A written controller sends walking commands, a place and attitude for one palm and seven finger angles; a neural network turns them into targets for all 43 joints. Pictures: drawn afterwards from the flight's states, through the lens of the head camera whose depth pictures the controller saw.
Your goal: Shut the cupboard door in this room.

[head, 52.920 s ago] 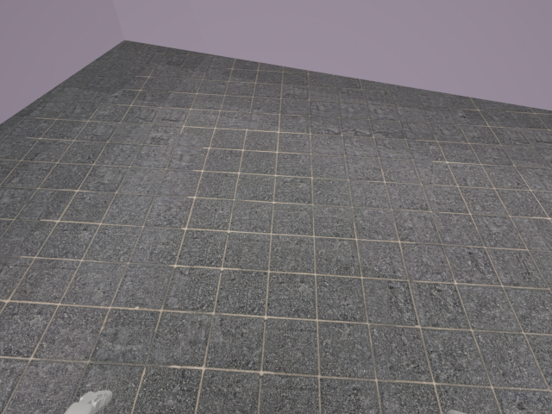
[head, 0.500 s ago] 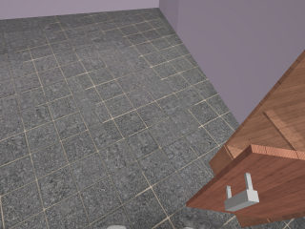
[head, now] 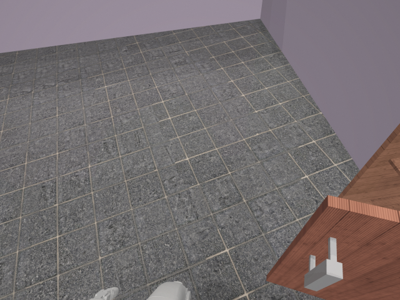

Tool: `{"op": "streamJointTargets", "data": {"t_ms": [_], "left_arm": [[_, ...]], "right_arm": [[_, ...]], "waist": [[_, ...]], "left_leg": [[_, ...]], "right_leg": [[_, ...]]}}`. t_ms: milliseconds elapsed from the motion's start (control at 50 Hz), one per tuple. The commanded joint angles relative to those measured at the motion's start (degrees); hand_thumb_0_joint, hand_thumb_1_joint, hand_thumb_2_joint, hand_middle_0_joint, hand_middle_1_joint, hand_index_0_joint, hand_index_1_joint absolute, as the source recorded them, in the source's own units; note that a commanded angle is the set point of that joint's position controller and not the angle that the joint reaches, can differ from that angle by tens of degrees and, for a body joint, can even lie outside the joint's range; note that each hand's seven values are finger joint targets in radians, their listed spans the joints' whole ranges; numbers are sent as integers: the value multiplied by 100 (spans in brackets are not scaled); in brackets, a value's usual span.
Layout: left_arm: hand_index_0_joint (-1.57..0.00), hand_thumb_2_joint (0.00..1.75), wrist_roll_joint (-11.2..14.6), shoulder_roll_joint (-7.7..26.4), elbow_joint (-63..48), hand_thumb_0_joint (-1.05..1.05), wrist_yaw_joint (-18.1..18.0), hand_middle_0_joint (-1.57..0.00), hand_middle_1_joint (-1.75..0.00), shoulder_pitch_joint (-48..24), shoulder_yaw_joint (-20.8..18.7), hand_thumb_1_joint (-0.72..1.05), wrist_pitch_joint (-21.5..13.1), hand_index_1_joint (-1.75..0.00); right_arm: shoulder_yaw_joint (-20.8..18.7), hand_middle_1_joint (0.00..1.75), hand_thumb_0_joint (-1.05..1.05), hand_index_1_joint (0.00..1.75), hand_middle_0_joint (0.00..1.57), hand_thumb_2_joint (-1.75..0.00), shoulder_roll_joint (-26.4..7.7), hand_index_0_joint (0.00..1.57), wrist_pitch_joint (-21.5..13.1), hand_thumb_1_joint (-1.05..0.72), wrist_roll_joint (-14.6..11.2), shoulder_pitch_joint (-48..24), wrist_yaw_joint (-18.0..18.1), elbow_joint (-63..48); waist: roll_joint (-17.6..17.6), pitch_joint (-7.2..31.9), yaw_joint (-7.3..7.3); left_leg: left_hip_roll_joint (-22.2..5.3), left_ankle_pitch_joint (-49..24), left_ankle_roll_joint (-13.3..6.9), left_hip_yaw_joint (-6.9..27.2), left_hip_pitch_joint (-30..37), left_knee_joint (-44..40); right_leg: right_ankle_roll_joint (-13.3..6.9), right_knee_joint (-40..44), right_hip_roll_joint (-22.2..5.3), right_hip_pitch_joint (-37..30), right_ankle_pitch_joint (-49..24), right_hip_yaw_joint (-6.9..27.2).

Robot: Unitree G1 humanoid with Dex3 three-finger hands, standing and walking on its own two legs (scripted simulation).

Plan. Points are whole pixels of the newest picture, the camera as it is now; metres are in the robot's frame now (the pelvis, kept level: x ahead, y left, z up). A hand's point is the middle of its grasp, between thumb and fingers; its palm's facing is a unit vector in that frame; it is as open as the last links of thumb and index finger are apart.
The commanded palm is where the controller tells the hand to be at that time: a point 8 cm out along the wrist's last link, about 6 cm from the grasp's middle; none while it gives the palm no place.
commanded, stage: turn or walk to find it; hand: left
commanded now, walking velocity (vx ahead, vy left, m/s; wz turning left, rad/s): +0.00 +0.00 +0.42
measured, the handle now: (321, 264) +0.20 -0.21 -0.03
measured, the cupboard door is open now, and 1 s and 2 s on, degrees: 65 64 53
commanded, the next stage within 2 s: none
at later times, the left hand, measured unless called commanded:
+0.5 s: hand out of the picture -0.02 +0.25 -0.17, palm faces +0.28 -0.93 -0.24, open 7.3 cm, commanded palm none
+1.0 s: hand out of the picture +0.01 +0.18 -0.15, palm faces +0.43 -0.87 -0.25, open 7.3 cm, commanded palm none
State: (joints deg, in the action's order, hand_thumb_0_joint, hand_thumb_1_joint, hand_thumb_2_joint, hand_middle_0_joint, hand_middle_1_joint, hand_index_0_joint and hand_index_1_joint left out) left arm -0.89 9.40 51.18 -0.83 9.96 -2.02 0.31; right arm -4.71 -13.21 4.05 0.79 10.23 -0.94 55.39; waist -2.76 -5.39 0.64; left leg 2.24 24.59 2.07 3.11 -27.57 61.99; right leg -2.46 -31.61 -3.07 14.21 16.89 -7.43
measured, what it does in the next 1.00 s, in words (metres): steps on the spot, turning left: left foot, then right foot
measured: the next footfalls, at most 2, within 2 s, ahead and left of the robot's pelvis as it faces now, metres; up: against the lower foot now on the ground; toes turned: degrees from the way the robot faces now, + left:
left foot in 0.34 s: +0.00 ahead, +0.15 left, +0.00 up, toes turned +13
right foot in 0.74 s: +0.09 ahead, -0.09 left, +0.00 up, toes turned +12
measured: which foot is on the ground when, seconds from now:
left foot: up 0.00-0.32, down 0.34-0.74, up 0.76-1.00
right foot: down 0.00-0.34, up 0.36-0.72, down 0.74-1.00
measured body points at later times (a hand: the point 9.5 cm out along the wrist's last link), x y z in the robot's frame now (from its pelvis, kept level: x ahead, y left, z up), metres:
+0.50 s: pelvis +0.00 +0.03 +0.00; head +0.03 +0.06 +0.45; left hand -0.03 +0.30 -0.15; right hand +0.14 -0.19 -0.13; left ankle -0.04 +0.14 -0.74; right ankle +0.00 -0.11 -0.67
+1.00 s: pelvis +0.02 -0.02 +0.01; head +0.07 -0.03 +0.45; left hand -0.02 +0.23 -0.13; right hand +0.17 -0.24 -0.16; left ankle -0.09 +0.11 -0.65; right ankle +0.05 -0.10 -0.74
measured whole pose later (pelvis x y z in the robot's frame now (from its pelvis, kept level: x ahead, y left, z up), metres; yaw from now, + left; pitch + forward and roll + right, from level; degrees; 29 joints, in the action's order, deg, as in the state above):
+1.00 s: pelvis +0.02 -0.02 +0.01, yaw +25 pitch +0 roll +3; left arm -1.2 9.0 52.3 -0.8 11.7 -2.0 -0.2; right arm -5.4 -14.5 4.7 0.7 10.9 -1.6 57.6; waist -1.2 -5.4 0.5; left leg -1.5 22.9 4.0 1.1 -25.8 61.3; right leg -1.9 -28.3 -5.7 12.4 16.2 -11.6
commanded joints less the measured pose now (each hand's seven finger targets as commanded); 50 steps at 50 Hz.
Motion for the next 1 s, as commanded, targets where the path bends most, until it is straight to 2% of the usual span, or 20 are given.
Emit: {"op": "streamJointTargets", "data": {"t_ms": [0,180,240,280,300,320,340,360,380,420,480,580,640,680,700,720,740,760,840,980], "left_arm": [[-20,90,-40,1100,-394,0,-113,-20,-30,82,-320,90,-119,-30],[-20,90,-85,1463,-50,0,-75,-20,-30,842,-438,90,-93,-30],[-20,90,-58,1514,-7,0,-70,-20,-30,660,-443,90,-70,-30],[-20,90,3,1451,-16,0,-58,-20,-30,500,-441,90,-28,-30],[-20,90,39,1223,-103,0,-39,-20,-30,547,-406,90,14,-30],[-20,90,55,818,-260,0,-2,-20,-30,407,-256,90,47,-30],[-20,90,13,898,-293,0,-30,-20,-30,128,-227,90,101,-30],[-20,90,-3,920,-250,0,-23,-20,-30,-26,-247,90,123,-30],[-20,90,-6,903,-176,0,2,-20,-30,-35,-285,90,134,-30],[-20,90,0,936,-34,0,55,-20,-30,82,-292,90,143,-30],[-20,90,26,876,15,0,60,-20,-30,140,-257,90,135,-30],[-20,90,48,757,-152,0,40,-20,-30,-87,-212,90,140,-30],[-20,90,73,742,-133,0,35,-20,-30,155,-212,90,85,-30],[-20,90,74,807,-37,0,22,-20,-30,567,-251,90,7,-30],[-20,90,29,1067,-3,0,-7,-20,-30,763,-301,90,-73,-30],[-20,90,-71,1669,-10,0,-65,-20,-30,905,-418,90,-125,-30],[-20,90,-22,1774,-55,0,-78,-20,-30,949,-420,90,-94,-30],[-20,90,-19,1522,-128,0,-120,-20,-30,635,-411,90,-87,-30],[-20,90,-19,1096,-327,0,-91,-20,-30,37,-295,90,-119,-30],[-20,90,-70,1255,-66,0,-93,-20,-30,737,-359,90,-134,-30]], "right_arm": [[-116,30,0,30,20,-90,-362,20,-84,-90,39,74,-24,-362],[52,30,0,30,20,-90,-196,20,-191,-90,-32,-495,-6,-529],[77,30,0,30,20,-90,-241,20,-233,-90,-41,-202,20,-446],[45,30,0,30,20,-90,-401,20,-297,-90,-23,147,14,-354],[-59,30,0,30,20,-90,-832,20,-350,-90,17,375,35,-342],[-208,30,0,30,20,-90,-1374,20,-343,-90,35,603,86,-352],[-199,30,0,30,20,-90,-1427,20,-282,-90,22,682,122,-269],[-132,30,0,30,20,-90,-1180,20,-304,-90,35,509,160,-291],[-102,30,0,30,20,-90,-1056,20,-316,-90,52,204,215,-353],[-27,30,0,30,20,-90,-895,20,-337,-90,47,-73,244,-409],[-37,30,0,30,20,-90,-904,20,-369,-90,30,65,247,-339],[-97,30,0,30,20,-90,-951,20,-318,-90,61,147,208,-360],[-127,30,0,30,20,-90,-976,20,-291,-90,64,-15,185,-437],[-134,30,0,30,20,-90,-899,20,-282,-90,27,-121,171,-493],[-115,30,0,30,20,-90,-665,20,-297,-90,-18,-34,143,-509],[-50,30,0,30,20,-90,-252,20,-310,-90,-50,6,109,-650],[-102,30,0,30,20,-90,-485,20,-243,-90,-18,-164,135,-734],[-144,30,0,30,20,-90,-530,20,-183,-90,-9,-108,133,-689],[-129,30,0,30,20,-90,-384,20,-98,-90,38,207,1,-308],[-15,30,0,30,20,-90,-238,20,-112,-90,4,-359,-17,-401]], "waist": [[1122,363,-67],[1441,739,-482],[1363,856,-281],[980,1004,-32],[-54,1176,98],[-1601,1056,248],[-1149,994,322],[-923,774,254],[-1147,602,140],[-880,448,-13],[-462,638,-25],[-665,570,61],[-822,696,-45],[-579,875,-283],[102,1032,-344],[1937,1087,-427],[1849,971,-509],[1287,746,-333],[1191,497,-29],[1263,569,-351]], "left_leg": [[-341,-294,165,-108,-302,484],[-283,246,179,-635,279,-1846],[-260,-256,116,-770,874,-2621],[-347,-1338,20,-708,1876,-3818],[-1135,-2145,-309,297,2657,-4188],[-2484,-3974,-1089,2061,3002,-4399],[-2708,-3977,-1490,1800,2672,-4332],[-2389,-3330,-1451,1558,2266,-4457],[-2072,-3058,-1354,1411,2133,-4438],[-1668,-3291,-1122,925,2059,-4353],[-1534,-3670,-1068,783,2297,-4254],[-1504,-3149,-1122,1042,1858,-4174],[-1386,-3305,-1034,1169,1613,-3872],[-1170,-2839,-792,1096,1140,-3413],[-792,-1929,-467,832,563,-2811],[67,280,-26,-111,-503,-1404],[-11,1246,-7,86,-426,-251],[-188,876,-36,305,-395,363],[-339,-270,130,6,-372,894],[-361,61,245,-422,-145,-779]], "right_leg": [[-339,1480,-1504,-354,-1117,896],[-539,894,-1749,-1316,-3029,600],[-377,659,-1764,-1086,-2858,429],[9,8,-1593,-493,-2147,61],[340,-913,-1128,397,-1013,-282],[715,-2062,-352,1779,1942,-282],[610,-2687,-421,1753,2108,267],[571,-2888,-482,1719,1737,477],[608,-3025,-452,1831,1396,548],[641,-3145,-346,1826,842,573],[717,-2861,-248,1725,723,513],[740,-1733,-86,1122,878,402],[702,-787,115,468,573,245],[670,425,88,-469,-404,228],[547,1120,-454,-1274,-907,700],[-49,1367,-2056,-1832,-1748,2314],[-599,1426,-2669,-1103,-2219,2630],[-723,1464,-2503,-684,-1898,2217],[-270,1381,-1544,-401,-1471,907],[-441,1174,-1687,-1137,-2655,533]]}}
